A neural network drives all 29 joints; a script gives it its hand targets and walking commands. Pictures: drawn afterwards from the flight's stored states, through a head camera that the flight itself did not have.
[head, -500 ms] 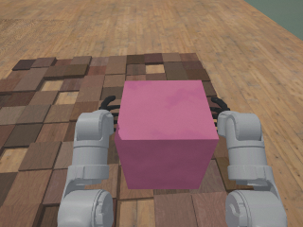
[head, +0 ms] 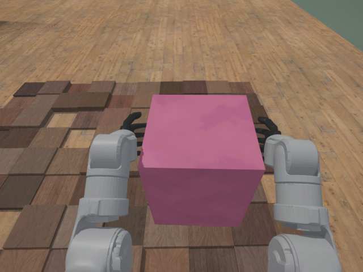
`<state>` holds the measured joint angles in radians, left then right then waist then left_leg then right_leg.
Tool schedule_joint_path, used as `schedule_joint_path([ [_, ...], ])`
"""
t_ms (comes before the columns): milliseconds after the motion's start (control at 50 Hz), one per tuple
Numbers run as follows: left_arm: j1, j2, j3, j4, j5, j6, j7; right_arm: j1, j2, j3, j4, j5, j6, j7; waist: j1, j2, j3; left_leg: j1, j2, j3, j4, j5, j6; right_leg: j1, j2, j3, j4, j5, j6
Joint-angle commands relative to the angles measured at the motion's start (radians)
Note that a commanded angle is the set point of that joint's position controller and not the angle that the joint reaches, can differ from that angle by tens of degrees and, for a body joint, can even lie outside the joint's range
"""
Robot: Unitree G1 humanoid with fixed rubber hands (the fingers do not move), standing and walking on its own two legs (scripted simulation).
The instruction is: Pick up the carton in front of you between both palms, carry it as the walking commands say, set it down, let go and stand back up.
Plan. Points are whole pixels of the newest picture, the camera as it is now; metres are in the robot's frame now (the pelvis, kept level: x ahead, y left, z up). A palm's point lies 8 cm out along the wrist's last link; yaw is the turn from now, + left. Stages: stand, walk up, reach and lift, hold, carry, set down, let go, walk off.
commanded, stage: carry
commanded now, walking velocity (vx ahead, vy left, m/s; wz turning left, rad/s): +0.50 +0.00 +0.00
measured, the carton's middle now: (197, 163) +0.37 +0.01 +0.07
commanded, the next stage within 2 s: none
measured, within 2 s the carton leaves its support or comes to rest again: neither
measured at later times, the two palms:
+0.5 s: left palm (141, 78) +0.63 +0.20 +0.13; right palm (241, 81) +0.64 -0.10 +0.14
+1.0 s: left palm (147, 15) +0.98 +0.24 +0.21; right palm (224, 17) +0.99 -0.06 +0.21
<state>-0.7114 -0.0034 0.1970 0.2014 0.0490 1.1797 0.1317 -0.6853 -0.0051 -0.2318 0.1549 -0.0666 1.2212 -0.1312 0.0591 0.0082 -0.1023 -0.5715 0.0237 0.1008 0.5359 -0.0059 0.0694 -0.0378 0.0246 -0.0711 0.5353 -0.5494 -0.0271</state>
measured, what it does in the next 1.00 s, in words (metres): climbs: right foot, then left foot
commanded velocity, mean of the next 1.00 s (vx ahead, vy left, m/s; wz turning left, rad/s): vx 0.50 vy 0.00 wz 0.00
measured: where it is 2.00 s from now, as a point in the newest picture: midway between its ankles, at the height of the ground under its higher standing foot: (187, 146)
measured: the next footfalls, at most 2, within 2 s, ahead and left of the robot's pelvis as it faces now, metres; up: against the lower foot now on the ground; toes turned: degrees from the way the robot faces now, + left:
right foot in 0.54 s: +0.49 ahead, -0.03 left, +0.02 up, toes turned +0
left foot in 0.94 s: +0.73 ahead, +0.17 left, +0.03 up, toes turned +7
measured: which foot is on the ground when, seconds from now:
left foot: down 0.00-0.56, up 0.58-0.92, down 0.94-1.00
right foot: down 0.00-0.04, up 0.06-0.52, down 0.54-0.98, up 1.00-1.00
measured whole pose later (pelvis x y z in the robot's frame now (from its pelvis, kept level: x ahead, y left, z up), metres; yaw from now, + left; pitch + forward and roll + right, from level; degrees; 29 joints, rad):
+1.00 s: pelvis +0.60 +0.07 +0.02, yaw +2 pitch +4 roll +2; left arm -0.90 0.06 0.27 0.15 0.02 1.32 0.15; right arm -0.90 -0.02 -0.25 0.16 -0.07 1.32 -0.14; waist -0.01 -0.04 -0.04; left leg -0.54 -0.02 0.15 0.62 -0.16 0.08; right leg -0.25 -0.03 -0.03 0.86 -0.43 -0.03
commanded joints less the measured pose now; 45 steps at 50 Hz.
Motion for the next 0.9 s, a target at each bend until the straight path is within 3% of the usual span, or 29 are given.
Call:
schedule_joint_path([
  [0, -0.665, -1.096, -0.583, -0.030, -0.426, 0.001, -0.267, -0.640, 1.003, 0.542, 0.026, 0.348, -0.029, 0.231, -0.132, -0.027, -0.353, 0.549, -0.034, 0.070, -0.075, 0.074, 0.000, -0.090, -0.123, -0.026, 0.413, 0.857, -0.019],
  [20, -0.693, -1.126, -0.576, -0.033, -0.422, 0.006, -0.267, -0.636, 1.001, 0.531, 0.051, 0.335, -0.039, 0.237, -0.121, 0.210, -0.481, 0.875, 0.209, -0.277, 0.033, 0.206, 0.114, -0.408, -0.056, 0.000, 0.668, 0.412, 0.031],
  [40, -0.685, -1.117, -0.570, -0.014, -0.417, 0.008, -0.265, -0.608, 1.028, 0.521, 0.088, 0.350, -0.041, 0.244, -0.122, 0.307, -0.503, 0.938, 0.284, -0.526, -0.046, 0.071, 0.168, -0.583, 0.029, 0.039, 0.856, 0.000, 0.043],
  [60, -0.692, -1.145, -0.558, -0.013, -0.418, 0.003, -0.260, -0.636, 1.044, 0.529, 0.047, 0.377, -0.046, 0.253, -0.131, 0.267, -0.500, 0.936, 0.317, -0.626, -0.126, -0.119, 0.207, -0.697, 0.011, 0.082, 0.933, -0.001, 0.038],
  [80, -0.717, -1.148, -0.550, -0.037, -0.410, -0.006, -0.251, -0.704, 1.094, 0.551, -0.002, 0.415, -0.053, 0.261, -0.127, 0.114, -0.431, 0.838, 0.295, -0.612, -0.161, -0.180, 0.186, -0.748, -0.021, 0.085, 0.937, 0.064, 0.029],
  [100, -0.734, -1.166, -0.553, -0.060, -0.406, -0.010, -0.242, -0.783, 1.127, 0.576, -0.067, 0.451, -0.063, 0.265, -0.117, 0.096, -0.403, 0.774, 0.285, -0.554, -0.138, -0.124, 0.186, -0.768, -0.041, 0.083, 0.931, 0.075, 0.017],
  [120, -0.726, -1.175, -0.555, -0.072, -0.400, -0.014, -0.231, -0.830, 1.154, 0.597, -0.109, 0.481, -0.068, 0.267, -0.099, 0.074, -0.396, 0.708, 0.255, -0.481, -0.137, -0.139, 0.162, -0.749, -0.062, 0.095, 0.896, 0.088, 0.012],
  [140, -0.705, -1.172, -0.557, -0.089, -0.395, -0.018, -0.220, -0.851, 1.170, 0.613, -0.142, 0.503, -0.071, 0.267, -0.083, 0.066, -0.399, 0.661, 0.230, -0.432, -0.150, -0.192, 0.139, -0.721, -0.076, 0.091, 0.862, 0.098, 0.014],
  [180, -0.656, -1.170, -0.569, -0.104, -0.384, -0.024, -0.202, -0.841, 1.178, 0.634, -0.178, 0.519, -0.075, 0.265, -0.090, 0.068, -0.396, 0.626, 0.214, -0.380, -0.183, -0.225, 0.128, -0.728, -0.076, 0.050, 0.803, 0.101, 0.030],
  [280, -0.611, -1.140, -0.616, -0.151, -0.361, -0.032, -0.185, -0.761, 1.138, 0.658, -0.193, 0.505, -0.078, 0.269, -0.112, 0.077, -0.374, 0.720, 0.186, -0.290, -0.211, -0.031, 0.139, -0.839, -0.093, -0.001, 0.633, 0.264, 0.059],
  [320, -0.618, -1.119, -0.636, -0.173, -0.364, -0.029, -0.184, -0.743, 1.109, 0.663, -0.199, 0.500, -0.076, 0.270, -0.120, 0.092, -0.355, 0.767, 0.159, -0.246, -0.191, 0.066, 0.130, -0.865, -0.075, -0.020, 0.551, 0.319, 0.053],
  [360, -0.606, -1.091, -0.642, -0.171, -0.361, -0.020, -0.185, -0.711, 1.075, 0.657, -0.183, 0.488, -0.068, 0.269, -0.123, 0.094, -0.318, 0.776, 0.137, -0.218, -0.183, 0.086, 0.128, -0.845, -0.058, -0.034, 0.429, 0.355, 0.039],
  [420, -0.574, -1.060, -0.627, -0.127, -0.353, -0.002, -0.192, -0.657, 1.036, 0.634, -0.121, 0.458, -0.052, 0.269, -0.126, 0.102, -0.266, 0.782, 0.141, -0.190, -0.181, 0.225, 0.115, -0.768, -0.039, -0.075, 0.214, 0.428, 0.008],
  [440, -0.573, -1.058, -0.620, -0.112, -0.352, 0.003, -0.198, -0.657, 1.033, 0.630, -0.101, 0.451, -0.049, 0.271, -0.117, 0.113, -0.259, 0.770, 0.141, -0.168, -0.170, 0.319, 0.101, -0.693, -0.032, -0.091, 0.132, 0.461, -0.006],
  [460, -0.579, -1.059, -0.613, -0.102, -0.353, 0.006, -0.204, -0.663, 1.039, 0.629, -0.083, 0.444, -0.049, 0.273, -0.085, 0.146, -0.272, 0.722, 0.145, -0.129, -0.133, 0.499, 0.081, -0.553, -0.010, -0.118, 0.071, 0.457, -0.022],
  [480, -0.583, -1.061, -0.604, -0.091, -0.357, 0.007, -0.213, -0.675, 1.051, 0.627, -0.070, 0.437, -0.052, 0.274, -0.021, 0.193, -0.312, 0.659, 0.171, -0.104, -0.036, 0.639, 0.053, -0.364, -0.009, -0.110, 0.043, 0.449, -0.040],
  [500, -0.596, -1.073, -0.601, -0.083, -0.364, 0.001, -0.225, -0.681, 1.071, 0.632, -0.063, 0.433, -0.058, 0.276, 0.044, 0.138, -0.371, 0.569, 0.146, -0.027, 0.168, 0.687, 0.026, -0.133, 0.011, -0.139, -0.057, 0.490, -0.053],
  [520, -0.598, -1.082, -0.594, -0.073, -0.368, -0.008, -0.237, -0.722, 1.077, 0.634, -0.078, 0.437, -0.064, 0.275, 0.061, 0.020, -0.380, 0.429, 0.080, 0.022, 0.345, 0.536, 0.010, 0.045, 0.034, -0.146, -0.108, 0.510, -0.037],
  [540, -0.603, -1.087, -0.585, -0.053, -0.369, -0.013, -0.247, -0.767, 1.085, 0.625, -0.082, 0.433, -0.064, 0.271, 0.050, -0.145, -0.382, 0.107, -0.050, -0.012, 0.574, -0.178, -0.042, 0.287, -0.185, 0.187, -0.029, 0.777, -0.149],
  [560, -0.600, -1.080, -0.584, -0.023, -0.390, -0.017, -0.252, -0.734, 1.075, 0.611, -0.063, 0.415, -0.058, 0.261, 0.027, -0.293, -0.424, -0.100, -0.135, -0.079, 0.805, -0.500, -0.054, 0.347, -0.339, 0.554, -0.104, 0.677, -0.284],
  [580, -0.619, -1.108, -0.587, -0.037, -0.423, -0.015, -0.260, -0.738, 1.055, 0.595, -0.068, 0.397, -0.058, 0.247, 0.010, -0.221, -0.403, -0.139, -0.059, -0.141, 0.839, -0.475, -0.026, 0.292, -0.329, 0.539, -0.143, 0.545, -0.271],
  [620, -0.736, -1.148, -0.617, -0.117, -0.482, -0.015, -0.268, -0.753, 1.040, 0.575, -0.098, 0.379, -0.054, 0.221, -0.017, -0.066, -0.338, -0.144, -0.017, -0.121, 0.729, -0.417, -0.026, 0.164, -0.304, 0.446, -0.167, 0.541, -0.216],
  [640, -0.776, -1.158, -0.627, -0.146, -0.505, -0.011, -0.267, -0.753, 1.036, 0.570, -0.110, 0.376, -0.050, 0.210, -0.019, -0.048, -0.327, -0.116, 0.002, -0.120, 0.660, -0.404, -0.031, 0.110, -0.290, 0.411, -0.187, 0.503, -0.195],
  [700, -0.807, -1.127, -0.615, -0.199, -0.523, 0.012, -0.254, -0.757, 1.024, 0.576, -0.139, 0.380, -0.029, 0.185, -0.016, -0.102, -0.344, -0.088, 0.001, -0.069, 0.524, -0.376, -0.048, 0.072, -0.266, 0.319, -0.209, 0.538, -0.193],
  [760, -0.824, -1.069, -0.591, -0.230, -0.514, 0.048, -0.239, -0.802, 0.990, 0.581, -0.177, 0.386, 0.002, 0.169, 0.001, -0.117, -0.331, -0.103, 0.007, -0.037, 0.344, -0.322, -0.062, 0.093, -0.250, 0.248, -0.214, 0.593, -0.196],
  [820, -0.804, -1.013, -0.558, -0.199, -0.488, 0.088, -0.230, -0.810, 0.953, 0.568, -0.161, 0.387, 0.042, 0.164, 0.012, -0.141, -0.317, -0.096, -0.011, 0.004, 0.216, -0.195, -0.056, 0.140, -0.222, 0.173, -0.165, 0.765, -0.167],
  [880, -0.806, -0.979, -0.525, -0.151, -0.457, 0.119, -0.226, -0.846, 0.937, 0.552, -0.125, 0.395, 0.078, 0.172, 0.007, -0.160, -0.305, 0.003, -0.066, 0.065, 0.063, -0.189, -0.042, 0.143, -0.190, 0.095, -0.080, 0.965, -0.127],
])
